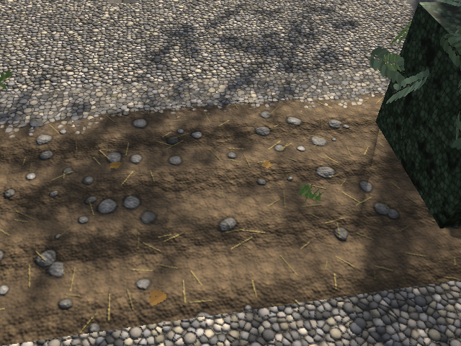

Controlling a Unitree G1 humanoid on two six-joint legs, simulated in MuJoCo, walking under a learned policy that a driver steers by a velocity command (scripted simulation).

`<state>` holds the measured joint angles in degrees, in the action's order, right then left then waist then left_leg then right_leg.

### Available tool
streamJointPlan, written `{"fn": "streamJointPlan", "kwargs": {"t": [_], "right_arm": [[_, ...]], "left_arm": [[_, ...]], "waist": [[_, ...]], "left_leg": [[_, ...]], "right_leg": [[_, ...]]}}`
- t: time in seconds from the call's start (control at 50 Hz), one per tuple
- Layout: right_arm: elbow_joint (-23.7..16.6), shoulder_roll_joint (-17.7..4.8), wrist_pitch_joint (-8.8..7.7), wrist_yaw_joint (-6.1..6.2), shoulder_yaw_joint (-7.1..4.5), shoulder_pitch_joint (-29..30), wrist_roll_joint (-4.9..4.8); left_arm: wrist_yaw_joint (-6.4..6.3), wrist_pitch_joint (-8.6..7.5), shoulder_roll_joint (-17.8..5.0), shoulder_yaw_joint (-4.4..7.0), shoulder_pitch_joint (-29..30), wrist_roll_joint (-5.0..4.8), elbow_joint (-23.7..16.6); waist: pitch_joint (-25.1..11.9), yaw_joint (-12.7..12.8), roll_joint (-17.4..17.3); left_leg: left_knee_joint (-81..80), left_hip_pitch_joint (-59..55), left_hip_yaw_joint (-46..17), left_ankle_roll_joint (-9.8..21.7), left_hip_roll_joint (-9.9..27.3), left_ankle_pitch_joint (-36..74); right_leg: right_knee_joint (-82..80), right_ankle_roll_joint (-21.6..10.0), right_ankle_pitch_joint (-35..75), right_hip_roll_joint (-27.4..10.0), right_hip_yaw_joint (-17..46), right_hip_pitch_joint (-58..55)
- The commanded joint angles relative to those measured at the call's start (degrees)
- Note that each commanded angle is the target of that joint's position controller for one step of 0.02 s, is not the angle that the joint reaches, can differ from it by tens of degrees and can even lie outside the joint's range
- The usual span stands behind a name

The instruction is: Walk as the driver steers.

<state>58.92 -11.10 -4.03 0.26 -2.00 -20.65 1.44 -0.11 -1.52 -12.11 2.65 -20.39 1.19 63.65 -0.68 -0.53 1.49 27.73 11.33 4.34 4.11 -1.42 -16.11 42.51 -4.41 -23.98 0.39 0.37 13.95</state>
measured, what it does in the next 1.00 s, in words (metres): walks ahead: right foot, then left foot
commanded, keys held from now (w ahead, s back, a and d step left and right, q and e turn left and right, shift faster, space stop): w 0.72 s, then w+q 0.28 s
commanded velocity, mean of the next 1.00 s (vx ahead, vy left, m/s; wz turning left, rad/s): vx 0.47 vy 0.00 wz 0.07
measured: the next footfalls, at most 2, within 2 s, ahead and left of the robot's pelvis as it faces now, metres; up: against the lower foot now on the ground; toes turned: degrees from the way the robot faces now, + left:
right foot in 0.40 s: +0.36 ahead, -0.09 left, +0.00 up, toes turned -4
left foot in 0.96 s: +0.66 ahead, +0.08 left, +0.00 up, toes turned +10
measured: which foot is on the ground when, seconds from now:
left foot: down 0.00-0.40, up 0.42-0.94, down 0.96-1.00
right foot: up 0.00-0.38, down 0.40-0.98, up 1.00-1.00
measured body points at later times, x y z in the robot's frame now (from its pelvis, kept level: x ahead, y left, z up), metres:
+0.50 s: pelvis +0.25 -0.03 -0.01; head +0.28 -0.03 +0.44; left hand +0.36 +0.22 -0.14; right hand +0.21 -0.26 -0.16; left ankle +0.09 +0.08 -0.64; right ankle +0.32 -0.08 -0.74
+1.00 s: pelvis +0.53 +0.01 -0.02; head +0.56 +0.02 +0.43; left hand +0.44 +0.24 -0.17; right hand +0.72 -0.20 -0.14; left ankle +0.62 +0.08 -0.74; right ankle +0.33 -0.08 -0.70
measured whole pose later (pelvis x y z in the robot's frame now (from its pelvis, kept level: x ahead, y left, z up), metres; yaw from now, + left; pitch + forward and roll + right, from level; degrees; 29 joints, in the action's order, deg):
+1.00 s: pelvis +0.53 +0.01 -0.02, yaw +7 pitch +1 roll +0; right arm 50.9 -10.5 -3.7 -1.2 -2.9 -3.0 2.2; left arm -1.4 -4.9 -10.7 1.9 -24.7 0.9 61.5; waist 3.8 1.2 0.8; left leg 32.3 25.2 6.8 8.6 -3.4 -7.7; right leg 40.1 -2.6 -24.3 -0.2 -8.7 -0.4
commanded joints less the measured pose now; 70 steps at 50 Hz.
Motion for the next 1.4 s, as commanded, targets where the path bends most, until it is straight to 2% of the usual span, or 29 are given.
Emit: {"fn": "streamJointPlan", "kwargs": {"t": [0.02,0.06,0.14,0.22,0.28,0.34,0.38,0.4,0.42,0.44,0.46,0.48,0.52,0.54,0.62,0.72,0.86,0.92,0.94,0.96,0.98,1.0,1.02,1.06,1.1,1.14,1.18,1.26,1.4], "right_arm": [[0.86,-7.31,0.05,0.18,-1.51,-8.82,-0.06],[0.01,-5.60,-0.96,0.35,-0.93,-6.46,-0.47],[2.52,-3.99,-1.80,0.58,-0.15,-11.71,-0.63],[2.99,-4.05,-1.86,0.70,0.24,-12.58,-0.40],[3.49,-5.17,-1.97,0.82,0.02,-12.86,-0.31],[3.45,-6.64,-2.07,0.96,-0.41,-10.25,-0.31],[3.13,-7.61,-1.61,0.97,-0.75,-8.28,-0.52],[1.94,-6.26,-1.49,0.71,-0.34,-8.41,-0.84],[0.78,1.06,-1.26,0.00,0.83,-15.18,-2.38],[0.96,-4.72,-1.00,-0.01,-0.77,-12.03,-1.43],[-1.28,-5.69,-1.00,-0.07,-1.21,-5.75,-0.87],[-2.14,-5.22,-1.34,-0.28,-1.17,-2.24,-0.55],[-1.75,-3.16,-0.23,-0.68,-1.15,-3.03,0.60],[-1.35,-1.89,0.47,-0.99,-1.03,-3.99,0.80],[-4.12,-2.33,2.04,-1.63,-1.26,3.02,0.96],[-8.44,-2.43,1.92,-2.04,-0.88,15.74,0.09],[-11.60,-2.27,1.27,-2.22,-0.34,23.65,-0.24],[-10.42,-3.56,0.76,-1.70,-1.22,17.93,0.15],[-8.59,-4.64,0.49,-1.44,-1.92,11.92,0.24],[-5.87,-6.26,0.11,-1.21,-2.89,3.27,0.77],[-4.17,-11.15,0.04,-0.75,-4.49,-5.81,1.81],[-4.55,-15.46,0.94,-0.71,-5.81,-5.97,0.72],[-5.06,-14.32,1.61,-1.09,-5.47,-1.70,-0.66],[-5.74,-8.84,1.44,-0.91,-4.10,4.22,-0.59],[-5.65,-6.60,0.70,-0.29,-3.21,5.63,-0.96],[-5.36,-7.89,-0.22,-0.19,-3.33,3.63,-1.49],[-5.38,-9.86,-0.43,-0.16,-3.76,1.74,-1.54],[-5.60,-9.86,0.05,-0.38,-3.75,-3.04,-1.45],[-5.32,-9.55,0.23,0.49,-3.31,-8.96,-0.57]], "left_arm": [[1.44,-2.19,-3.55,0.44,9.57,0.86,-7.15],[2.11,-2.42,-3.03,0.51,8.23,0.74,-6.28],[2.13,-1.41,-2.03,0.40,12.74,0.75,-8.06],[2.12,-1.21,-0.71,-0.60,23.05,0.18,-12.57],[2.01,-1.24,-1.26,-0.86,26.07,-0.19,-14.51],[1.17,-1.74,-3.47,0.06,20.67,-0.17,-13.95],[0.24,-2.62,-5.80,1.61,4.86,0.02,-8.89],[-0.36,-3.02,-9.37,2.83,-4.04,1.39,-6.88],[-0.28,-2.90,-14.75,4.01,-7.58,2.61,-6.91],[0.27,-1.97,-13.04,3.96,-3.95,-0.09,-7.14],[0.33,-2.03,-9.62,2.99,3.59,-0.83,-8.47],[0.58,-2.63,-5.93,2.03,7.05,-0.77,-9.04],[0.19,-3.64,-2.41,0.86,6.95,-0.50,-7.51],[0.05,-4.12,-1.97,0.59,5.48,-0.39,-6.71],[-0.08,-5.04,-4.84,0.86,0.30,-0.51,-5.19],[-0.08,-4.75,-4.57,0.32,-5.18,-0.65,-4.49],[-1.35,-4.73,-4.64,0.17,-10.21,0.44,-2.44],[-2.01,-4.58,-6.44,0.58,-7.91,0.57,-2.72],[-2.04,-4.21,-7.25,0.80,-7.24,0.61,-2.95],[-2.03,-3.86,-7.86,0.92,-6.10,0.21,-3.64],[-1.81,-4.00,-6.89,0.52,-4.85,-0.19,-6.10],[-0.45,-4.65,-3.39,0.34,-7.96,-1.93,-8.44],[-0.23,-5.00,-7.21,1.03,-2.23,-0.54,-9.83],[0.01,-6.07,-6.23,0.91,3.44,-0.79,-11.97],[0.04,-4.14,-4.89,0.82,3.34,0.96,-12.79],[0.39,-2.29,-4.03,0.76,3.43,1.62,-13.71],[0.65,-1.40,-4.07,0.68,7.18,1.61,-15.61],[0.95,-1.00,-4.76,0.50,17.96,1.18,-20.07],[1.73,-1.88,-4.64,-0.62,27.87,0.54,-24.72]], "waist": [[10.83,-1.53,-5.31],[8.77,0.14,-4.73],[6.83,-0.53,-6.01],[8.53,-2.17,-7.15],[8.91,-2.41,-8.01],[5.87,1.19,-7.72],[-2.24,7.77,-6.08],[-7.71,10.56,-2.75],[-15.17,6.57,9.80],[-14.48,6.84,4.43],[-4.01,4.01,2.41],[0.47,2.99,-0.48],[3.02,-0.76,-0.38],[2.76,-1.54,-0.07],[4.92,-1.58,0.55],[6.68,1.55,0.72],[7.56,3.61,1.79],[3.77,0.16,3.38],[0.42,-2.27,3.53],[-3.89,-6.21,2.79],[-9.89,-9.60,-1.67],[-15.16,-5.81,-17.35],[-11.51,-4.87,-5.99],[-0.30,-1.64,0.90],[1.24,1.67,0.38],[0.97,2.42,-1.13],[2.08,1.92,-2.27],[3.73,-1.65,-4.17],[3.90,-5.64,-5.79]], "left_leg": [[-22.73,-10.47,-30.97,7.89,20.18,-20.48],[-23.27,-10.91,-21.91,5.85,16.13,-6.41],[-20.28,-14.23,-12.54,5.70,13.07,18.27],[-19.87,-11.51,-8.25,5.95,11.43,27.67],[-19.26,-11.82,-7.17,6.00,12.40,32.70],[-11.60,-14.79,-5.44,4.81,13.74,50.84],[6.71,-12.81,-3.17,3.13,11.74,54.92],[21.91,-2.19,-2.01,2.44,9.49,38.22],[45.27,17.26,-0.19,0.28,-0.64,-8.06],[52.01,23.21,-7.31,1.23,-1.49,-11.52],[50.94,26.61,-7.41,1.80,2.47,-5.82],[47.28,24.75,-7.31,1.90,4.43,-1.77],[41.41,18.00,-7.39,1.05,6.72,0.12],[39.70,16.21,-7.07,0.56,6.87,0.12],[32.78,21.82,-4.62,-1.33,8.12,5.05],[18.24,26.22,-1.90,-3.07,7.68,14.28],[7.09,25.75,0.53,0.83,3.84,13.23],[5.02,16.04,3.81,4.41,-0.87,6.13],[3.39,9.98,4.66,5.81,-2.99,4.84],[-0.41,-1.45,3.11,7.66,-3.07,7.44],[-1.02,-15.73,-11.02,11.38,7.88,4.24],[-9.46,-30.44,-44.82,21.61,22.79,4.88],[-11.44,-28.09,-43.00,20.36,20.76,5.10],[-13.70,-13.40,-29.87,16.01,17.10,14.98],[-14.73,-5.20,-22.77,13.00,12.08,21.95],[-15.29,-2.96,-20.57,12.89,10.30,25.30],[-16.60,-1.31,-19.58,12.61,8.97,24.27],[-16.99,-3.73,-20.17,9.76,7.29,23.92],[-13.44,-13.90,-20.70,7.95,8.66,31.45]], "right_leg": [[16.25,-1.62,3.48,-3.13,0.93,29.13],[15.03,-0.32,9.70,-4.47,-0.12,26.50],[13.11,1.81,14.19,-3.77,-3.54,28.42],[0.74,2.60,18.43,-2.26,-6.40,25.24],[-6.61,0.96,19.78,-0.99,-7.76,19.83],[-9.57,-2.31,17.28,1.45,-7.90,10.70],[-14.40,-4.74,18.14,3.52,-7.93,-6.52],[-15.47,-7.04,11.31,-5.49,1.95,-20.02],[-20.08,-15.04,5.91,-23.96,31.57,-34.72],[-28.36,-16.39,-2.46,-23.44,41.49,-30.27],[-29.78,-14.14,-5.02,-21.48,31.40,-21.25],[-32.01,-12.40,1.10,-18.88,24.92,-13.17],[-33.73,-9.08,12.42,-14.18,15.31,-4.07],[-34.03,-8.65,15.92,-13.31,12.70,-2.81],[-36.64,-8.71,20.40,-11.64,7.60,-3.24],[-37.10,-6.93,28.14,-9.79,3.73,-8.23],[-33.25,-5.52,41.07,-12.89,-3.35,-20.82],[-22.01,-4.07,65.28,-13.74,-6.81,-23.25],[-13.42,-3.60,69.78,-13.48,-7.78,-23.29],[-1.76,-2.36,65.03,-12.51,-9.38,-18.15],[15.77,-0.97,46.02,-10.59,-10.67,-5.18],[38.57,2.26,-2.71,4.13,-8.46,18.36],[40.85,1.06,-0.93,0.43,1.72,25.94],[32.87,1.22,6.61,-4.30,2.10,25.13],[26.32,2.91,7.02,-6.04,2.32,19.09],[22.32,4.59,6.64,-5.92,1.32,17.92],[17.65,6.08,9.66,-6.01,0.14,19.75],[6.54,7.43,19.24,-5.45,-0.63,24.21],[-6.81,5.09,23.72,-2.63,-1.79,23.56]]}}
Keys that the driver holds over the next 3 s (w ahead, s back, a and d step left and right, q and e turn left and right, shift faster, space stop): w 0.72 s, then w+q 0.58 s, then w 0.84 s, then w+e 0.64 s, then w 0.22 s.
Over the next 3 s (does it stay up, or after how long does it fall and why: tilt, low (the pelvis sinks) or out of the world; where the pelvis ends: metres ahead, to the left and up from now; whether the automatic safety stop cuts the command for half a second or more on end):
stays up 1.55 0.26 0.01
